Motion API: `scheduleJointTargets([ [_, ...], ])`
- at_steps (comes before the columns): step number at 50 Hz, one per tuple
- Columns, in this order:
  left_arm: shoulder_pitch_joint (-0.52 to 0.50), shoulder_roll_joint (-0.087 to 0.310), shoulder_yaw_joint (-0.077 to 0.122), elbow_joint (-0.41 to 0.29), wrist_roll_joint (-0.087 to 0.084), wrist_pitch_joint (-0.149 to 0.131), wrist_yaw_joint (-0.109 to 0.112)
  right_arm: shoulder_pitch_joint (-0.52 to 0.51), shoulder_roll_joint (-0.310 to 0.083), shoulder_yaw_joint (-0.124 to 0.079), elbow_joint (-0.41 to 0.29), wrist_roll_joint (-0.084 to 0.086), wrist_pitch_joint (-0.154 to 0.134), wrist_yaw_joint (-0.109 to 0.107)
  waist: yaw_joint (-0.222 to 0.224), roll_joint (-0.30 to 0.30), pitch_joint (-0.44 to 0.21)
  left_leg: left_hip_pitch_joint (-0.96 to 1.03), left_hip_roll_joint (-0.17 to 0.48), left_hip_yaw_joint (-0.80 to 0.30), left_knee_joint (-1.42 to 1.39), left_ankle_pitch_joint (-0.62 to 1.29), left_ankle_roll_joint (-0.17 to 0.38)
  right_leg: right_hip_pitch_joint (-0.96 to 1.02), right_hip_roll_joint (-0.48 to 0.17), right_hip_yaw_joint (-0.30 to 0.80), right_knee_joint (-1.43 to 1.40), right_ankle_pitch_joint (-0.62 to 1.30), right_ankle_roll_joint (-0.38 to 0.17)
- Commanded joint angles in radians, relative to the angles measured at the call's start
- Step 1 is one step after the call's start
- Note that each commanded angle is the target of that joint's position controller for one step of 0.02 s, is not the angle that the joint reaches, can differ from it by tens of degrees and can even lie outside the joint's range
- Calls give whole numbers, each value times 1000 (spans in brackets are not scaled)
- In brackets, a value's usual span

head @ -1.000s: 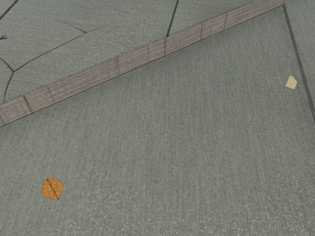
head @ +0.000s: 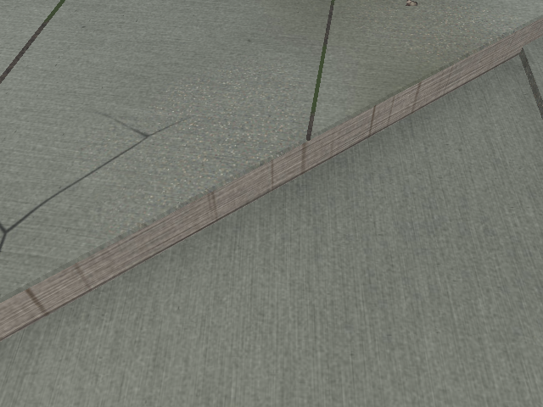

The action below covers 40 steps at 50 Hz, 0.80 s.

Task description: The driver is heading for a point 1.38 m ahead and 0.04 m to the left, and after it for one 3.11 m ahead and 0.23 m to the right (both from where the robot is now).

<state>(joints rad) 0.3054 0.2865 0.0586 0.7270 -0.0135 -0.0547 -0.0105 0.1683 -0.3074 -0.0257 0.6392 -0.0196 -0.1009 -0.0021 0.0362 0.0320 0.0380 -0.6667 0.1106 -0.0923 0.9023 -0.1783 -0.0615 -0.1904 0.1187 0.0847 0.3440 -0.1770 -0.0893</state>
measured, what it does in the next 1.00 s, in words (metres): walks ahead: left foot, then right foot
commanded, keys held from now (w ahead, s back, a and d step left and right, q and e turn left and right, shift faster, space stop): w+e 0.28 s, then w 0.06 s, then w+q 0.66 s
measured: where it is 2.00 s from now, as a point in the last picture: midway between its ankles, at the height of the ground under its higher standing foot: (279, 222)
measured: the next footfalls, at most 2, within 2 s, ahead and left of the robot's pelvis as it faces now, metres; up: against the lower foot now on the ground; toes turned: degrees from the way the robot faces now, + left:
left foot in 0.18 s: +0.30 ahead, +0.16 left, +0.00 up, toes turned -10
right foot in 0.66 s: +0.49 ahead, -0.14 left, +0.00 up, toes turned -8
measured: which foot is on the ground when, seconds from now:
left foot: up 0.00-0.16, down 0.18-0.66, up 0.68-1.00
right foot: down 0.00-0.20, up 0.22-0.64, down 0.66-1.00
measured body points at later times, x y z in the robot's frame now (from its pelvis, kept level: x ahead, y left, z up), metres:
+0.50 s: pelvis +0.28 +0.05 +0.00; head +0.31 +0.05 +0.45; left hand +0.53 +0.24 -0.08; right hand +0.23 -0.23 -0.11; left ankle +0.26 +0.16 -0.74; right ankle +0.36 -0.13 -0.69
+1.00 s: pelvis +0.52 -0.03 +0.00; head +0.55 -0.03 +0.45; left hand +0.54 +0.25 -0.12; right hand +0.70 -0.29 -0.10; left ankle +0.66 +0.11 -0.69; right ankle +0.46 -0.14 -0.74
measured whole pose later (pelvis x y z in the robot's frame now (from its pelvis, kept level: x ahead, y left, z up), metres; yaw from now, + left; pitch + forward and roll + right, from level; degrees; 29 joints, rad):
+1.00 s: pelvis +0.52 -0.03 +0.00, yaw +2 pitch +1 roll -2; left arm 0.36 0.27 0.06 0.84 0.03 -0.08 -0.01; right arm 0.14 -0.30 -0.06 0.71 -0.03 0.00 0.07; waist 0.05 0.05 0.03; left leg -0.66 0.09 0.01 0.83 -0.07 0.01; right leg -0.03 0.01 -0.17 0.26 -0.24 -0.01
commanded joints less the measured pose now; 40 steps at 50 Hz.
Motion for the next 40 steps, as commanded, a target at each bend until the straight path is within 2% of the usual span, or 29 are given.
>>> scheduleJointTargets([
  [1, -42, 181, 50, -70, -11, -13, 16, -66, -43, -7, -68, 2, -11, 1, 6, -92, -13, 191, -68, 62, -227, 224, -28, -190, -175, 127, -126, 110, -148],
  [3, 10, 190, 54, -51, -19, -5, 20, -115, -61, -14, -80, 21, -17, 6, 30, -105, -28, 226, -93, 43, -314, 274, -30, -141, -196, 177, -98, 47, -129],
  [5, 22, 181, 53, -44, -24, 3, 23, -111, -95, -29, -83, 31, -22, 10, 17, -125, -40, 240, -87, 1, -370, 245, -14, -63, -228, 247, -34, -9, -103],
  [6, 22, 177, 53, -44, -20, 6, 24, -97, -110, -38, -81, 33, -24, 12, 4, -135, -45, 253, -85, -5, -380, 201, 1, -30, -244, 279, 4, -17, -90],
  [8, 11, 156, 49, -51, -10, 13, 22, -3, -132, -57, -60, 32, -30, 11, -53, -149, -70, 381, -89, 17, -413, 113, 45, -25, -230, 302, 108, -2, -56],
  [9, 19, 106, 32, -57, -3, 11, 17, 97, -162, -73, -50, 20, -35, 5, -106, -118, -144, 546, -31, -21, -422, 74, 88, -65, -174, 258, 275, -2, -20],
  [10, 66, 23, 4, -75, 23, 9, 13, 233, -221, -85, -43, 10, -29, -4, -134, 62, -298, 789, 162, -227, -430, -10, 144, -186, -88, 147, 590, -253, 24],
  [11, 168, 19, -3, -116, -25, -4, 10, 268, -286, -102, -6, -3, -15, 9, -63, 419, -347, 957, 338, -752, -593, -340, 293, -523, -28, 64, 885, -440, 60],
  [12, 137, 128, 19, -82, -38, 0, 17, 215, -180, -80, -34, 8, -14, 13, -94, 225, -245, 886, 304, -727, -638, -496, 268, -601, -95, 104, 996, -354, 76],
  [13, 36, 164, 31, -95, -29, 6, 16, 178, -131, -66, -37, 12, -8, 8, -113, 128, -147, 791, 262, -528, -627, -407, 231, -613, -127, 71, 1009, -260, 81],
  [14, -10, 151, 30, -102, -16, 12, 17, 137, -112, -57, -37, 4, -6, 7, -99, 50, -99, 690, 216, -388, -626, -229, 217, -572, -161, 54, 979, -192, 87],
  [15, -40, 135, 31, -112, -6, 11, 15, 121, -88, -51, -21, 1, -5, 7, -89, 49, -58, 624, 173, -297, -641, -112, 221, -552, -182, 58, 920, -153, 87],
  [16, -38, 115, 29, -115, -11, 13, 10, 116, -81, -48, -10, -3, -8, 5, -72, 79, -42, 576, 146, -228, -663, -46, 217, -505, -199, 53, 883, -131, 87],
  [18, -36, 75, 19, -110, -11, 19, 7, 131, -73, -47, 19, 7, -18, 10, -61, 86, -35, 550, 125, -162, -698, 35, 242, -476, -191, 32, 815, -126, 88],
  [21, -110, 43, 1, -133, 13, 9, 2, 142, -108, -56, 53, 27, -15, 13, -51, 49, -14, 564, 133, -129, -732, 162, 290, -507, -207, -9, 623, -75, 96],
  [23, -178, 27, -12, -141, 14, -9, -9, 145, -128, -60, 66, 36, -3, 10, -70, 39, -6, 558, 108, -83, -738, 190, 284, -466, -203, -35, 458, 22, 102],
  [25, -246, 24, -17, -147, 7, -24, -20, 171, -152, -66, 84, 41, 8, 6, -94, 44, 2, 533, 87, -49, -733, 192, 271, -387, -173, -58, 321, 106, 114],
  [27, -300, 41, -13, -159, -1, -34, -29, 217, -169, -71, 106, 45, 18, 4, -110, 50, 4, 542, 101, -66, -718, 187, 264, -336, -148, -66, 249, 144, 117],
  [29, -321, 64, -6, -169, -5, -44, -35, 234, -175, -74, 120, 51, 28, -1, -99, 64, 6, 571, 124, -104, -689, 169, 245, -299, -142, -49, 189, 134, 99],
  [31, -265, 93, 9, -154, -5, -52, -33, 222, -180, -77, 126, 53, 38, -6, -48, 75, -17, 573, 125, -113, -624, 199, 216, -184, -132, -54, 126, 121, 70],
  [32, -178, 121, 26, -126, 0, -53, -25, 220, -165, -71, 126, 50, 39, -7, -3, 64, -68, 543, 88, -87, -530, 282, 192, -36, -120, -69, 99, 116, 48],
  [33, -46, 167, 47, -99, 11, -51, -13, 214, -123, -56, 117, 39, 36, -6, 62, 38, -164, 451, 30, -43, -338, 247, 156, 178, -188, -17, 115, 118, 10],
  [34, 112, 248, 65, -83, 24, -41, 2, 221, -33, -25, 81, 2, 33, -7, 106, -156, -322, 250, -65, 26, -3, -125, 108, 442, -413, 217, 140, 129, -40],
  [35, 109, 270, 65, -76, 36, -33, -6, 340, -4, -18, 63, 47, 20, -8, 41, -382, -379, -25, -144, -1, 246, -437, 80, 555, -555, 623, -12, -142, -175],
  [36, 61, 174, 44, -78, 18, -34, -9, 284, -109, -44, 84, 68, 22, -11, 55, -225, -251, -104, -84, -51, 350, -365, 74, 451, -518, 567, -58, -272, -153],
  [37, 13, 123, 28, -75, 8, -36, -8, 211, -134, -55, 71, 68, 26, -8, 46, -177, -147, -122, -50, -35, 349, -271, 77, 344, -479, 406, -69, -231, -121],
  [38, -42, 93, 18, -73, 13, -39, -11, 188, -119, -56, 80, 58, 33, -12, 15, -124, -102, -83, -16, -24, 329, -196, 70, 248, -432, 306, -95, -124, -103],
  [39, -81, 67, 14, -66, 19, -42, -12, 172, -107, -59, 77, 48, 40, -11, -8, -132, -60, -59, 6, -24, 291, -145, 64, 177, -397, 221, -123, -36, -97],
  [40, -102, 63, 15, -59, 27, -47, -10, 179, -89, -58, 79, 49, 50, -6, -29, -153, -47, -12, 24, -25, 275, -108, 59, 123, -380, 153, -150, 31, -89],
])
Over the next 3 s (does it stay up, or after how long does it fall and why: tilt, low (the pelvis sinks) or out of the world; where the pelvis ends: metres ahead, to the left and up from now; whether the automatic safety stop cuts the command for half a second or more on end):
stays up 1.42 0.01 0.14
